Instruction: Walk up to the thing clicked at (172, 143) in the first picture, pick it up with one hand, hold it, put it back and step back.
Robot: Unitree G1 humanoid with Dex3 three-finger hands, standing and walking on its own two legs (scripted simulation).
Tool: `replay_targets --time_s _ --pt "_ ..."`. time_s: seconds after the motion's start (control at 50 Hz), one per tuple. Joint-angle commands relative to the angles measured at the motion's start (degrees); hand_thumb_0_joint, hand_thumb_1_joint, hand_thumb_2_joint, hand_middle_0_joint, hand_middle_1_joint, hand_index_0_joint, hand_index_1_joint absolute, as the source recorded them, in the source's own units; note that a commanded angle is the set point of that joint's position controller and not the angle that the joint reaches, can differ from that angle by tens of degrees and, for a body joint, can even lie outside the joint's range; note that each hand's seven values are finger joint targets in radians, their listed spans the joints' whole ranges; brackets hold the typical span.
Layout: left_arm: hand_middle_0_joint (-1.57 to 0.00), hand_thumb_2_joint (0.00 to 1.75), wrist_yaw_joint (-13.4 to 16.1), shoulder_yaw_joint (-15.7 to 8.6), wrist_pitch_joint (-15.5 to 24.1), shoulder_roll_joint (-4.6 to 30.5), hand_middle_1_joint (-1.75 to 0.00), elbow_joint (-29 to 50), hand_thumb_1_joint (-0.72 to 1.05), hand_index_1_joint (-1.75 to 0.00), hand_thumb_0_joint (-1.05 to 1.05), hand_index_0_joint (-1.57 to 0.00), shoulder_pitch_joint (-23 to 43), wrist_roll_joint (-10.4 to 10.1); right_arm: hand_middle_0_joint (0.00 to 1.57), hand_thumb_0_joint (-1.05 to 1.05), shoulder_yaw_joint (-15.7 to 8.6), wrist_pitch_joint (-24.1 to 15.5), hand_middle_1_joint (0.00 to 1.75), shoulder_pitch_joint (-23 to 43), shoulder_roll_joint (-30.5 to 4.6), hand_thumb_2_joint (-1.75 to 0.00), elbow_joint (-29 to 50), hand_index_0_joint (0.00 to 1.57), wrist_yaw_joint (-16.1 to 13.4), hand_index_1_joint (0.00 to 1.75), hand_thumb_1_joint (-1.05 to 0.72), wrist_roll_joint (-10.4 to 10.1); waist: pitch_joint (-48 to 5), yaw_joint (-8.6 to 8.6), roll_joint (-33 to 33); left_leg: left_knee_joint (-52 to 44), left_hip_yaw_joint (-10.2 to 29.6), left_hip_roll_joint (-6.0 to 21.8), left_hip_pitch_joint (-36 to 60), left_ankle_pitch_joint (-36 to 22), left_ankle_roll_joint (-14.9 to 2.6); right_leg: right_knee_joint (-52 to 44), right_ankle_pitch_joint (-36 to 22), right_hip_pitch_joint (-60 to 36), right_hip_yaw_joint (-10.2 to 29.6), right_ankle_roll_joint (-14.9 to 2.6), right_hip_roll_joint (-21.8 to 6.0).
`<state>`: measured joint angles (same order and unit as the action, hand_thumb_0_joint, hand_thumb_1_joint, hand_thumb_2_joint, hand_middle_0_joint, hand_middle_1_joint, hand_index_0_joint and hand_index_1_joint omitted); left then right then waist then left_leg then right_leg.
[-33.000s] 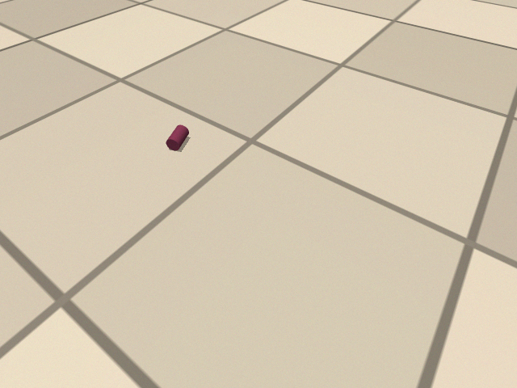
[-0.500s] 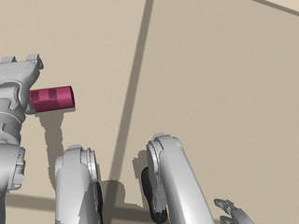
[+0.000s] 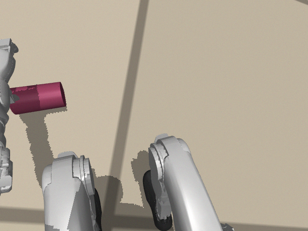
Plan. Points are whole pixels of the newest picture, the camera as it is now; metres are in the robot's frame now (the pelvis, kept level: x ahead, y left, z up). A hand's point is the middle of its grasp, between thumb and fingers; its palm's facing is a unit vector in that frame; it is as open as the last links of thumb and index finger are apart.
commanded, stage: home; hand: left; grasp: from above
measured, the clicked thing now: (38, 97) +0.52 +0.26 -0.30
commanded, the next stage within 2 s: none
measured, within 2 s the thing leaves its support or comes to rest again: neither
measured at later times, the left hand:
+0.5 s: hand out of the picture +0.31 +0.25 +0.07, palm faces -0.15 -0.79 -0.60, open 7.5 cm
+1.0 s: hand out of the picture +0.24 +0.21 +0.28, palm faces +0.20 -0.96 -0.21, open 7.4 cm
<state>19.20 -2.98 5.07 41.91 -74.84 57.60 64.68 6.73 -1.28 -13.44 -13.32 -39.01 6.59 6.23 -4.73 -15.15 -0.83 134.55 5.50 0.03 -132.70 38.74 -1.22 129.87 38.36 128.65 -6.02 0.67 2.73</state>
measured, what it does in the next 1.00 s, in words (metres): rises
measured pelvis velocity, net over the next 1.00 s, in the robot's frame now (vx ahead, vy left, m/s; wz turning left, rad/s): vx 0.07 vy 0.00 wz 0.14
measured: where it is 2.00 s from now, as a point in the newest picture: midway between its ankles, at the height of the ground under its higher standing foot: (127, 220)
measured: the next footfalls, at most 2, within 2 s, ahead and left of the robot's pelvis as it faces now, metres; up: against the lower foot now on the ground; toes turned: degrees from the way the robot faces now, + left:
none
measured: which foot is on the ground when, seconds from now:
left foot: down 0.00-1.00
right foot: down 0.00-1.00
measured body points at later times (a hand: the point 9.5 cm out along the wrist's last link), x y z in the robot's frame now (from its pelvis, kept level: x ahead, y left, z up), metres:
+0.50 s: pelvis +0.01 +0.00 +0.18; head +0.15 +0.05 +0.61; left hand +0.32 +0.29 +0.11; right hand +0.20 -0.25 +0.09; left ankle +0.07 +0.12 -0.31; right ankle +0.10 -0.11 -0.31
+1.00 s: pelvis +0.07 +0.00 +0.35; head +0.12 +0.03 +0.80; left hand +0.23 +0.26 +0.30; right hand +0.25 -0.21 +0.27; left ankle +0.07 +0.12 -0.31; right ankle +0.10 -0.11 -0.31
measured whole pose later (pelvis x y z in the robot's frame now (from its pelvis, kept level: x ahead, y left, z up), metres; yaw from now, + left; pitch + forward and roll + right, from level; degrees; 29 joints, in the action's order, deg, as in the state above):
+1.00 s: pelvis +0.07 +0.00 +0.35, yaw +8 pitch +15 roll -3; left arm 4.4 -2.7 -23.6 13.2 -1.1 -20.4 -4.2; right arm 3.9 -7.9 -16.4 -12.0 -30.4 -9.1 -2.3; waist -10.4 -4.1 -2.4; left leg 64.1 4.0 0.1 -50.1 29.2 -0.4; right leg 59.9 28.5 46.7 -2.6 -0.4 2.4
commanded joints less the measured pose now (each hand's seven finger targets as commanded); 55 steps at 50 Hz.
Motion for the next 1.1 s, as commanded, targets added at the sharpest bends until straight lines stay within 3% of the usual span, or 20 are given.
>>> replay_targets --time_s 0.0,0.06,0.12,0.18,0.2,0.26,0.3,0.36,0.44,0.48,0.54,0.6,0.62,0.76,0.8,0.84,1.0,1.08 --pt "-0.22 0.89 -2.01 -2.03 -4.55 11.6 -0.5 13.14 0.22 -0.51 0.0 -0.21 12.28 -8.44 0.2 0.0 -8.19 0.86 0.3 -13.33 -16.18 -0.9 1.8 0.2 -0.74 0.3 -0.89 -2.21 -49.99 4.43 -20.02 -20.7 -2.94 -0.35 40.66 -14.71 -0.41 -18.06 -15.15 -28.91 -1.43 -3.46 1.24" --pt "-0.22 0.9 -7.44 -1.23 -6.7 6.08 -0.44 19.2 0.42 -0.45 0.0 -0.21 2.65 -15.75 0.2 0.0 -9.18 1.58 0.3 -12.75 -15.48 -0.9 2.78 0.2 -0.74 0.3 -0.89 -4.03 -46.82 5.3 -14.12 -24.57 -2.85 -0.59 38.52 -13.38 -1.09 -22.09 -14.78 -33.12 -0.5 -3.19 1.22" --pt "-0.22 0.95 -12.51 -1.68 -7.9 4.11 -0.41 27.8 0.66 -0.42 0.0 -0.21 -5.73 -22.06 0.2 0.0 -9.55 2.25 0.3 -10.52 -14.95 -0.9 4.71 0.2 -1.54 0.3 -0.9 -5.34 -43.77 6.29 -7.79 -26.86 -2.85 -0.35 38.27 -14.62 -1.65 -26.26 -16.53 -38.05 0.35 -2.81 1.21" --pt "-0.21 0.94 -15.41 -1.57 -8.29 0.29 -0.33 37.48 0.9 -0.33 0.0 -0.21 -12.89 -28.25 0.2 0.0 -9.58 2.16 0.3 -8.03 -13.71 -0.9 6.33 0.2 -2.5 0.3 -0.9 -5.95 -41.27 6.96 -3.86 -29.81 -2.88 -0.37 39.13 -14.65 -1.78 -30.51 -17.19 -43.68 1.18 -2.73 0.77" --pt "-0.2 0.91 -15.94 -1.59 -8.1 -1.0 -0.3 41.25 0.9 -0.3 0.0 -0.2 -14.54 -30.29 0.2 0.0 -9.78 1.98 0.3 -7.55 -13.17 -0.9 7.1 0.2 -2.83 0.3 -0.9 -6.27 -41.56 7.29 -3.84 -31.51 -2.67 -0.3 40.74 -13.58 -1.68 -31.65 -15.91 -44.42 1.39 -2.68 0.57" --pt "-0.2 0.9 -15.71 -3.94 -7.74 -1.13 -0.3 50.74 0.9 -0.3 0.0 -0.2 -18.41 -34.2 0.2 0.0 -10.69 1.26 0.3 -5.24 -12.48 -0.9 8.82 0.2 -3.98 0.3 -0.9 -6.89 -43.18 9.04 -6.82 -35.94 -2.05 -0.06 48.0 -12.83 -1.05 -34.8 -14.42 -46.32 1.98 -2.93 0.09" --pt "-0.2 0.9 -15.08 -1.97 -8.2 -5.31 -0.3 50.84 0.9 -0.3 0.0 -0.2 -22.88 -36.36 0.2 0.0 -10.48 0.69 0.3 -3.35 -11.68 -0.9 8.99 0.2 -4.51 0.3 -0.9 -7.14 -37.38 8.34 -6.44 -38.85 -1.92 -0.01 48.91 -9.98 -0.87 -37.45 -11.83 -45.47 2.22 -3.06 -0.05" --pt "-0.2 0.9 -13.67 -2.27 -9.49 -6.81 -0.3 56.48 0.9 -0.3 0.0 -0.2 -26.04 -39.5 0.2 0.0 -10.8 -0.64 0.3 -1.78 -11.11 -0.9 9.33 0.2 -5.86 0.3 -0.9 -7.78 -37.63 9.51 -10.16 -45.19 -1.4 0.4 57.04 -7.53 -0.38 -41.41 -10.04 -47.88 3.03 -2.87 -0.26" --pt "-0.2 0.9 -13.33 0.11 -12.63 -11.68 -0.3 59.09 0.9 -0.3 0.0 -0.2 -34.11 -45.49 0.2 0.0 -10.41 -2.61 0.3 1.52 -11.06 -0.9 9.55 0.2 -7.6 0.3 -0.9 -8.31 -31.48 9.17 -9.53 -52.78 1.3 0.68 62.75 -1.53 0.03 -46.32 -6.63 -49.85 2.75 -2.45 -0.25" --pt "-0.2 0.9 -13.16 -1.04 -13.99 -11.44 -0.3 62.31 0.9 -0.3 0.0 -0.2 -37.42 -48.99 0.2 0.0 -9.97 -3.42 0.3 3.04 -11.02 -0.9 10.4 0.2 -8.44 0.3 -0.9 -8.65 -30.61 9.97 -8.75 -56.32 2.56 0.52 65.54 1.41 -0.1 -49.19 -4.7 -53.02 3.13 -2.26 -0.22" --pt "-0.2 0.9 -13.21 0.4 -15.96 -14.04 -0.3 64.7 0.9 -0.3 0.0 -0.2 -41.27 -54.17 0.2 0.0 -9.16 -4.77 0.3 4.73 -10.25 -0.9 11.36 0.2 -9.59 0.3 -0.9 -8.79 -27.2 8.93 -7.29 -60.03 2.38 0.37 68.98 2.09 -0.25 -53.58 -4.16 -56.2 3.54 -2.06 -0.25" --pt "-0.2 0.9 -12.75 -1.23 -17.36 -14.28 -0.3 67.99 0.9 -0.3 0.0 -0.2 -45.66 -58.46 0.2 0.0 -8.47 -6.01 0.3 5.24 -9.59 -0.9 12.64 0.2 -10.77 0.3 -0.9 -8.98 -25.92 10.0 -7.43 -63.48 1.82 0.22 73.27 0.45 -0.23 -57.33 -5.18 -60.82 3.96 -2.07 -0.31" --pt "-0.2 0.9 -12.74 -0.33 -17.83 -15.61 -0.3 68.89 0.9 -0.3 0.0 -0.2 -47.21 -59.3 0.2 0.0 -8.22 -6.32 0.3 5.09 -8.99 -0.9 12.78 0.2 -11.18 0.3 -0.9 -9.01 -25.08 9.41 -7.01 -64.69 1.33 0.05 74.14 -1.19 -0.22 -59.43 -6.14 -63.1 4.03 -2.09 -0.32" --pt "-0.2 0.9 -12.93 -3.07 -23.01 -18.91 -0.3 75.44 0.9 -0.3 0.0 -0.2 -60.98 -65.65 0.2 0.0 -6.61 -7.73 0.3 2.76 -6.95 -0.9 14.5 0.2 -14.06 0.3 -0.9 -9.31 -21.98 10.55 -4.21 -72.02 -1.35 -0.44 83.05 -12.31 -0.41 -70.82 -13.84 -78.7 4.73 -1.97 -0.7" --pt "-0.2 0.9 -13.29 -2.46 -24.05 -20.96 -0.3 76.76 0.9 -0.3 0.0 -0.2 -64.79 -66.77 0.2 0.0 -6.31 -8.27 0.3 2.15 -6.53 -0.9 14.56 0.2 -14.81 0.3 -0.9 -9.2 -19.32 10.45 -4.13 -74.64 -0.96 -0.23 85.49 -14.42 -0.15 -72.8 -15.6 -80.62 4.45 -1.99 -0.59" --pt "-0.2 0.9 -13.42 -3.48 -24.94 -20.78 -0.3 79.0 0.9 -0.3 0.0 -0.2 -68.85 -67.57 0.2 0.0 -6.27 -8.72 0.3 1.2 -6.32 -0.9 15.13 0.2 -15.58 0.3 -0.9 -9.0 -18.52 10.94 -4.21 -76.72 -1.22 -0.23 88.39 -17.19 -0.08 -75.21 -17.95 -84.12 4.27 -1.92 -0.54" --pt "-0.2 0.9 -14.79 -2.21 -27.03 -23.45 -0.3 89.61 0.9 -0.3 0.0 -0.2 -83.26 -68.77 0.2 0.0 -6.58 -10.83 0.3 -1.22 -5.25 -0.9 17.69 0.2 -17.48 0.3 -0.9 -8.09 -15.29 11.74 -3.24 -82.76 -1.98 -0.43 97.52 -28.97 0.24 -81.77 -27.89 -93.6 3.12 -1.73 -0.18" --pt "-0.2 0.9 -15.74 -1.69 -27.38 -24.02 -0.3 91.31 0.9 -0.3 0.0 -0.2 -86.4 -68.48 0.2 0.0 -6.92 -11.66 0.3 -1.43 -5.44 -0.9 18.39 0.2 -17.82 0.3 -0.9 -7.72 -11.31 11.64 -1.61 -84.7 -2.11 -0.42 98.8 -28.43 -0.12 -84.02 -27.52 -94.43 2.75 -1.55 -0.15"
